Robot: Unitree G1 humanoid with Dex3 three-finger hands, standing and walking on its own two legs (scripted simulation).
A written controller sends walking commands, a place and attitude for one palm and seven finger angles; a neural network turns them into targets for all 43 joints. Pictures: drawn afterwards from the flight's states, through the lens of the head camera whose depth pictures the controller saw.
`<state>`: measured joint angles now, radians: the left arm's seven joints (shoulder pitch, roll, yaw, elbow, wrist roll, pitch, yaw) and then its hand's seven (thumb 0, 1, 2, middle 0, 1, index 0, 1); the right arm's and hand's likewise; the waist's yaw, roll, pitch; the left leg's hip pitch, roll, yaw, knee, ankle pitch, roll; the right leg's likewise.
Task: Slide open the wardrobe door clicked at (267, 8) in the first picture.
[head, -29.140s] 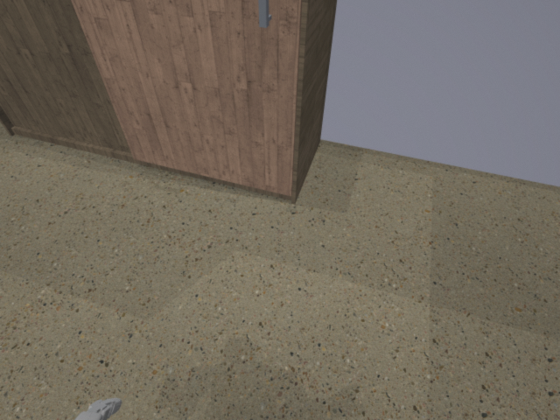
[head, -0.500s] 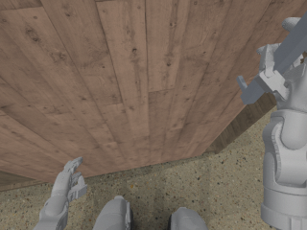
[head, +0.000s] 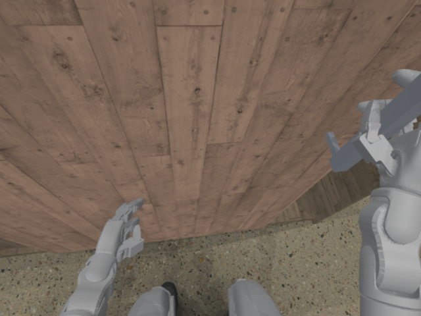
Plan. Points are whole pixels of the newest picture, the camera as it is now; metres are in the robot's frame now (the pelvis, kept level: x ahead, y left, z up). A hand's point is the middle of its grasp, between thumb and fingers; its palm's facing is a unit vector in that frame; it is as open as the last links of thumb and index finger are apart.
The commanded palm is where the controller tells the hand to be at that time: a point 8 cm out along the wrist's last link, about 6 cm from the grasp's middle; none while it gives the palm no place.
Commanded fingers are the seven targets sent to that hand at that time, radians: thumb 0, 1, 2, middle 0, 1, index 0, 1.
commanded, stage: step sideways, sliding the door along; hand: right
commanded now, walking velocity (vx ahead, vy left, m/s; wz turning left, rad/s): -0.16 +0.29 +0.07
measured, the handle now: (380, 107) +0.36 -0.23 +0.20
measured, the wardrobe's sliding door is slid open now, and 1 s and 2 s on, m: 0.27 0.55 0.65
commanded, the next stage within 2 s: stop walking and hold the door there in 1.56 s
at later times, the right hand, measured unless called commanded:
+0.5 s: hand (252, 145) +0.31 -0.05 +0.20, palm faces +0.19 +0.98 -0.10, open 6.4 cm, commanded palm +0.28 -0.04 +0.18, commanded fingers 0.00 -0.90 -0.90 0.45 1.40 0.45 1.40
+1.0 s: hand (145, 154) +0.30 +0.08 +0.20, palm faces +0.13 +0.99 -0.05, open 6.1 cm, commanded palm +0.27 +0.08 +0.18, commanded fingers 0.00 -0.90 -0.90 0.45 1.40 0.45 1.40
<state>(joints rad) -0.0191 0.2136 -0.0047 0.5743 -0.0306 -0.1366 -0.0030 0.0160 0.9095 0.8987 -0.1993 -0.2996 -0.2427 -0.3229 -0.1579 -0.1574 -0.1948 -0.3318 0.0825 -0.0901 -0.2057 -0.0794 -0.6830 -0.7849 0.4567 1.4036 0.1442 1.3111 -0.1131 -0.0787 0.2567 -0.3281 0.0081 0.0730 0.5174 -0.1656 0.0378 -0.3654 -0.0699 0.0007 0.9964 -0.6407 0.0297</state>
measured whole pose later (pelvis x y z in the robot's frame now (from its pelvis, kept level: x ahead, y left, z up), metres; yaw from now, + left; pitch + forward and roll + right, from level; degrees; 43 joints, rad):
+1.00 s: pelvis -0.08 +0.23 +0.01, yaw +4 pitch -2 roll +5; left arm 0.13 0.16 0.00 0.63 -0.03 -0.01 0.01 0.02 0.91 0.90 -0.20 -0.30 -0.20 -0.30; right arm -0.42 -0.23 -0.07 -0.04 0.06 -0.06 -0.11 -0.05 -0.72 -0.80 0.46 1.40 0.27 1.34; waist -0.11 -0.04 0.20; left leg -0.55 0.05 0.03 1.07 -0.31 -0.04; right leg -0.20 -0.23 -0.11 0.51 -0.26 0.06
